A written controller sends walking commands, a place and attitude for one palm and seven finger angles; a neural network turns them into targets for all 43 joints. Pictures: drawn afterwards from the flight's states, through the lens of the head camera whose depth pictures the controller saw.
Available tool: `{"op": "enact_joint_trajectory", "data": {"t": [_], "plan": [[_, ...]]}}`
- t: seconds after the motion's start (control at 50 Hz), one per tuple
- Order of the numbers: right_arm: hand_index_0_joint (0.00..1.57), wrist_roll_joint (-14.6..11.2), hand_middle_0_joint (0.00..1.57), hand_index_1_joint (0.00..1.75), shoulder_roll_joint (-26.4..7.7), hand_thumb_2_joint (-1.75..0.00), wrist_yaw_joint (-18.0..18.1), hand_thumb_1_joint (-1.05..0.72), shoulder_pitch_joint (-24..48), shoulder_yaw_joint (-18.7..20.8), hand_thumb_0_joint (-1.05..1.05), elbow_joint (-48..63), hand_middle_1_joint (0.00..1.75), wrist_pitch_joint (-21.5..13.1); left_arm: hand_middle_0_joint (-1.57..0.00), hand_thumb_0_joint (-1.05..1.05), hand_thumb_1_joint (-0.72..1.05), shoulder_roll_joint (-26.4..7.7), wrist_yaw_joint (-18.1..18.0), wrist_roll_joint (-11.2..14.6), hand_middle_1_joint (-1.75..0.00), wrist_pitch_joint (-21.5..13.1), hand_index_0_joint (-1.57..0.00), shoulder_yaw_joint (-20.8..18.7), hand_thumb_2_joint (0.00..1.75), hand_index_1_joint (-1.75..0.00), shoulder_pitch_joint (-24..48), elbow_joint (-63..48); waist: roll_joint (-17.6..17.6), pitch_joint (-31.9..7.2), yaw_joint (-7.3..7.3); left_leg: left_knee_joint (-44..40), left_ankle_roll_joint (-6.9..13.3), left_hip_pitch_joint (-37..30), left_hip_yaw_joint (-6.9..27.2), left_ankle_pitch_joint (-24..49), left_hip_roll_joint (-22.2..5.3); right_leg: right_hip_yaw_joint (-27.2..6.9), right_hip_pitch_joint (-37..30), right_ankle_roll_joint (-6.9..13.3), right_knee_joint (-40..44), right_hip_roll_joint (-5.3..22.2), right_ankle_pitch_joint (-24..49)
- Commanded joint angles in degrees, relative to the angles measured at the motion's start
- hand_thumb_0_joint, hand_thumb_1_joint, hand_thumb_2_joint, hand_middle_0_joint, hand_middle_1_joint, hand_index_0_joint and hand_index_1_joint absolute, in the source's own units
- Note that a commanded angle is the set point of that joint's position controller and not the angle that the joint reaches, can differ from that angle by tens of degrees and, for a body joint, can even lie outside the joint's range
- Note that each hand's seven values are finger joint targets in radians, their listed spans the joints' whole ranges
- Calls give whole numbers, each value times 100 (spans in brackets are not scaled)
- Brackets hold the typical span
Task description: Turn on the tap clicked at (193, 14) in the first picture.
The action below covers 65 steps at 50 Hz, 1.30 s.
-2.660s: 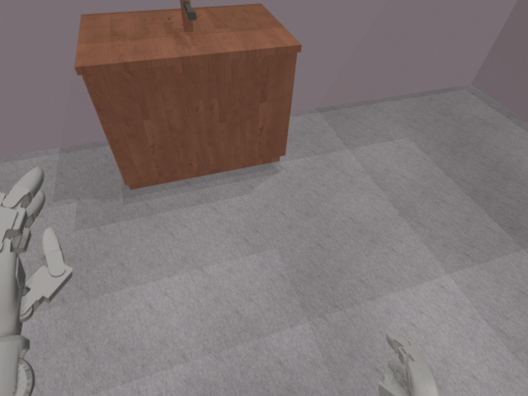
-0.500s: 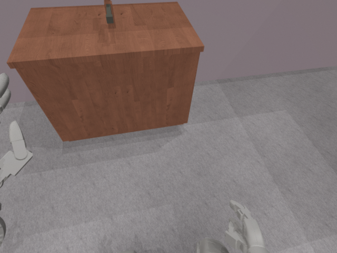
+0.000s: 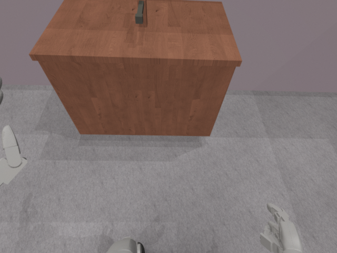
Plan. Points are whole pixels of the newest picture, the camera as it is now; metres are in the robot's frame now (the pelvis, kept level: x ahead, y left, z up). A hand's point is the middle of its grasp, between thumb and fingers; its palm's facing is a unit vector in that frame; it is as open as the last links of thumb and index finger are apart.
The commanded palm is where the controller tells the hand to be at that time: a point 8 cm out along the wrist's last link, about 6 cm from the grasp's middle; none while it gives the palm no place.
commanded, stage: turn to face it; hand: left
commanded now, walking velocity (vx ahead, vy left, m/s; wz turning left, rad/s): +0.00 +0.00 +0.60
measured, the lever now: (139, 18) +0.91 +0.15 +0.06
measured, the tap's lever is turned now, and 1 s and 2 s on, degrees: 0 0 0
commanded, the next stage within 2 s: take the last steps up to it in 0.88 s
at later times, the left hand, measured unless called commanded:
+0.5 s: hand (58, 141) +0.27 +0.20 +0.18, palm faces +0.49 -0.80 -0.34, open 7.4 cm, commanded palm +0.21 +0.23 +0.19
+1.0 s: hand (108, 141) +0.27 +0.12 +0.18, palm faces +0.18 -0.90 -0.40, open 7.4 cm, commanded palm +0.23 +0.17 +0.19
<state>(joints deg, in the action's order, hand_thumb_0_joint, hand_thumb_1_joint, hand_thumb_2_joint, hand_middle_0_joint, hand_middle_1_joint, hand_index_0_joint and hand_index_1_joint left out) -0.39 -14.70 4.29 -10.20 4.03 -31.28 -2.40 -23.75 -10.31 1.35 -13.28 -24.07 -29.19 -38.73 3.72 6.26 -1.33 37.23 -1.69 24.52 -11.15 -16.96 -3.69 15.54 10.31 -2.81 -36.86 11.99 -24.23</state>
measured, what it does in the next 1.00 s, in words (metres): steps on the spot, turning right: left foot, then right foot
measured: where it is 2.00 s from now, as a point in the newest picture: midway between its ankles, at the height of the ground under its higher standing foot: outside the picture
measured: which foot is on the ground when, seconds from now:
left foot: up 0.00-0.00, down 0.02-0.36, up 0.38-0.70, down 0.72-1.00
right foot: down 0.00-0.02, up 0.04-0.32, down 0.34-0.74, up 0.76-0.98, down 1.00-1.00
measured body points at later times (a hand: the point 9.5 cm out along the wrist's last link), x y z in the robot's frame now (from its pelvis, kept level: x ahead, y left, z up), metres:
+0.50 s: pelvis +0.04 -0.05 +0.00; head +0.05 -0.07 +0.45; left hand +0.24 +0.24 +0.20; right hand +0.25 -0.25 -0.09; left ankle +0.03 +0.10 -0.67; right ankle +0.08 -0.13 -0.73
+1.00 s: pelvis +0.00 -0.05 +0.00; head +0.01 -0.06 +0.45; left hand +0.26 +0.17 +0.20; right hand +0.09 -0.29 -0.10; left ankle +0.02 +0.09 -0.73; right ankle +0.00 -0.17 -0.73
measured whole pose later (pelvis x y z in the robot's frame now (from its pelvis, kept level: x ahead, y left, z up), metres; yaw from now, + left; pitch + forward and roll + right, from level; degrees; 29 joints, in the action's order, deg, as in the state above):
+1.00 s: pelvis +0.00 -0.05 +0.00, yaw -16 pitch -2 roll -1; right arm -0.6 -8.5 1.2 -15.1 -1.4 -33.5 -4.4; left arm -20.1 -8.4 0.4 -10.6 -19.6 -24.4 -27.7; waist -1.2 2.6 0.9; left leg 36.1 -3.0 12.7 -8.9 -20.7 -8.7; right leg 5.3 16.1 -1.4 -33.1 0.5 -15.2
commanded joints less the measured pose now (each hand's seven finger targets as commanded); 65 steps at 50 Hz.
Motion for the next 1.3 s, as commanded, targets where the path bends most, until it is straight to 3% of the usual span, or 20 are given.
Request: {"op": "enact_joint_trajectory", "data": {"t": [0.0,0.02,0.04,0.14,0.3,0.34,0.38,0.48,0.58,0.66,0.72,0.76,0.82,0.94,0.98,1.0,1.02,1.04,1.14,1.28], "plan": [[20,-8,20,30,-353,-90,-12,-90,183,128,0,883,30,-203,-20,0,90,-742,-180,234,-30,-387,-20,-709,90,-30,-11,-1127,-2511,-2206,-32,-1036,1287,-3241,2782,4904,-1608,-448,1998,-207,-3643,-685,-962],[20,-30,20,30,-335,-90,-130,-90,73,67,0,814,30,-321,-20,0,90,-928,-142,109,-30,-438,-20,-771,90,-30,82,-931,-2308,-2097,-21,-1029,1818,-3306,4157,5961,-2274,-1134,2585,-103,-4283,-859,-1932],[20,-79,20,30,-472,-90,-248,-90,155,96,0,706,30,-351,-20,0,90,-964,20,113,-30,-334,-20,-740,90,-30,245,-508,-1431,-1672,-44,-1164,1755,-2771,3788,5025,-2164,-1526,2835,-70,-4188,-619,-1418],[20,-86,20,30,-307,-90,-272,-90,287,44,0,661,30,-435,-20,0,90,-888,73,189,-30,-311,-20,-747,90,-30,27,-1473,-1881,-1730,147,-1370,1132,-1424,1478,2842,-1188,-1167,1607,-54,-2232,-647,5],[20,-27,20,30,-275,-90,-108,-90,220,-198,0,459,30,-724,-20,0,90,-492,50,43,-30,-82,-20,-250,90,-30,965,39,-1110,-1198,196,-806,386,-474,749,-42,-1127,-971,79,-17,660,-1079,993],[20,9,20,30,-136,-90,-65,-90,215,-213,0,457,30,-672,-20,0,90,-646,83,-36,-30,20,-20,-98,90,-30,1539,415,814,-823,41,746,-16,-228,401,-1272,-212,-3111,799,540,1669,44,2259],[20,51,20,30,-205,-90,-91,-90,287,-184,0,378,30,-674,-20,0,90,-586,115,14,-30,133,-20,53,90,-30,1913,754,1657,-849,145,2306,-128,127,995,-1453,123,-4212,872,998,2200,684,2528],[20,71,20,30,-92,-90,-92,-90,565,-361,0,458,30,-360,-20,0,90,-701,82,20,-30,-129,-20,-138,90,-30,1404,254,342,-1314,240,1930,-190,129,933,-896,130,-2891,-16,1107,1494,109,3675],[20,50,20,30,-190,-90,-199,-90,597,-211,0,832,30,-211,-20,0,90,-975,25,121,-30,-283,-20,-696,90,-30,341,-573,195,-1791,410,386,-121,-65,865,-964,205,-3430,-643,1327,1505,134,3480],[20,-27,20,30,-269,-90,-249,-90,277,-147,0,900,30,-83,-20,0,90,-913,57,138,-30,-309,-20,-775,90,-30,29,-675,-157,-2141,168,-1345,-48,-1214,859,259,62,-3239,-401,914,1059,-209,3094],[20,-77,20,30,-461,-90,-152,-90,328,-1,0,1032,30,-109,-20,0,90,-863,115,124,-30,-360,-20,-685,90,-30,112,-670,-1811,-1638,244,-1673,613,-2274,2113,2646,-1660,-2100,1587,256,-403,-1338,344],[20,43,20,30,-331,-90,-155,-90,340,-90,0,883,30,-191,-20,0,90,-773,144,60,-30,-341,-20,-611,90,-30,62,-279,-2138,-1129,243,-1798,1011,-1538,2099,2862,-2036,-1703,1880,144,-1843,-1252,-356],[20,-64,20,30,-441,-90,-223,-90,132,-67,0,741,30,-309,-20,0,90,-438,191,-21,-30,-258,-20,-17,90,-30,921,-587,-1758,-859,167,-1322,611,-1696,916,3508,-1513,-1256,1658,96,-1008,-1210,301],[20,-32,20,30,-500,-90,-231,-90,157,-107,0,666,30,-513,-20,0,90,-584,132,-114,-30,-134,-20,-4,90,-30,1134,-256,-1722,-819,120,-791,353,-1170,790,2551,-1342,-799,280,83,762,-1260,1007],[20,-47,20,30,-402,-90,-260,-90,174,-134,0,651,30,-523,-20,0,90,-819,110,-135,-30,-197,-20,-280,90,-30,1013,-144,-1038,-1135,131,-19,184,-654,557,1552,-992,-1283,-552,311,1132,-753,2371],[20,-45,20,30,-253,-90,-248,-90,152,-159,0,666,30,-495,-20,0,90,-1005,64,-118,-30,-227,-20,-460,90,-30,885,-79,-46,-1348,94,736,14,-74,329,206,-440,-2362,-893,726,1124,-10,3549],[20,-43,20,30,-247,-90,-248,-90,225,-128,0,681,30,-465,-20,0,90,-974,44,-37,-30,-179,-20,-538,90,-30,606,56,777,-1540,186,1649,-75,399,519,-1639,85,-3412,-795,1200,1588,647,3094],[20,-34,20,30,-325,-90,-221,-90,319,-63,0,613,30,-386,-20,0,90,-1122,32,25,-30,-150,-20,-672,90,-30,459,-88,945,-1473,248,2358,-8,471,970,-1662,39,-3848,-571,1277,2037,830,1861],[20,20,20,30,-87,-90,-182,-90,459,-310,0,490,30,-87,-20,0,90,-882,55,60,-30,-240,-20,-776,90,-30,-258,18,357,-1338,54,1878,1,398,977,-596,-133,-2653,172,1190,2255,369,313],[20,63,20,30,-274,-90,-42,-90,229,-136,0,377,30,-389,-20,0,90,-642,-5,-50,-30,-272,-20,-264,90,-30,350,104,371,-1219,144,-155,267,-792,510,-651,154,-2840,666,1126,2543,481,-1095]]}}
